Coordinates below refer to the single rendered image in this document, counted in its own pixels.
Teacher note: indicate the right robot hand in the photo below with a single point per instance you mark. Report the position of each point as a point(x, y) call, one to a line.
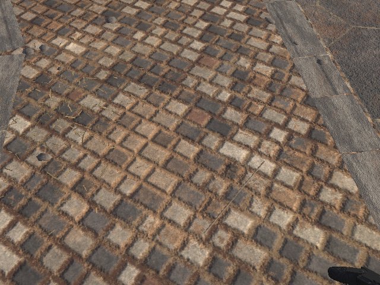
point(354, 276)

